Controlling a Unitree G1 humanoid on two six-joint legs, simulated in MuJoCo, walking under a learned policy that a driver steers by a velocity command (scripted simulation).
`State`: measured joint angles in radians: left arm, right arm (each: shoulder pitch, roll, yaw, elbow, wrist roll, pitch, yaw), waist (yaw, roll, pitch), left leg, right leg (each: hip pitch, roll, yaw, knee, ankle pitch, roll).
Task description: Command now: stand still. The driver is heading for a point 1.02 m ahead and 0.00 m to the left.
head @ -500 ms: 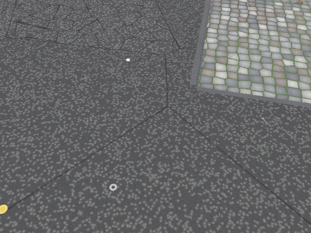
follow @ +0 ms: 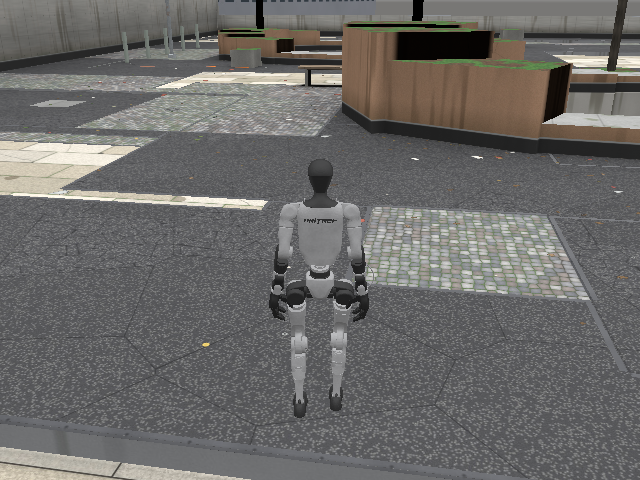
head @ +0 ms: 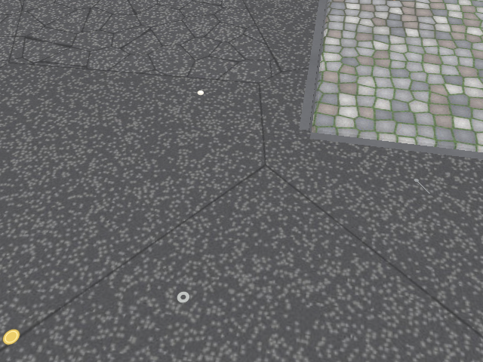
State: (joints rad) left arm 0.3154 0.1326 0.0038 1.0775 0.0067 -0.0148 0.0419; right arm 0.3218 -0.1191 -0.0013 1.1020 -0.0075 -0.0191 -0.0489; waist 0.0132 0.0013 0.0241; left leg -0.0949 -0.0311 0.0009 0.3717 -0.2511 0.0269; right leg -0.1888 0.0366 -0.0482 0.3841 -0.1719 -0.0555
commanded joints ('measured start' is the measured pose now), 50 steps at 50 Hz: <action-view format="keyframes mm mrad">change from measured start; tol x32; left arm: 1 70 71 11 1 0 -4 4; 50 -54 193 84 -141 6 -55 -54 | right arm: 1 74 -63 -7 2 0 -3 -3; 30 440 -189 -63 40 -3 -73 17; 50 81 -168 -47 -124 -11 -85 49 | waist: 1 0 5 51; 50 31 1 -7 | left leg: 1 -80 111 -96 -71 133 29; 24 -300 6 0 187 -194 84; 29 264 197 -344 -186 -310 176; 44 70 217 -31 80 1048 103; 46 -161 137 10 551 660 80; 47 -428 -33 34 974 -195 46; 50 -513 80 -58 977 -24 84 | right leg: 1 33 -125 132 -65 88 -9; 13 36 -125 133 -69 90 -8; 18 -77 -96 172 -59 -510 -71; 26 -60 -275 466 -213 -576 -189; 31 -744 -32 -22 521 -326 -37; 45 165 41 -96 156 37 -106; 47 531 -451 631 -15 -272 -282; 50 139 -363 496 -210 -251 -233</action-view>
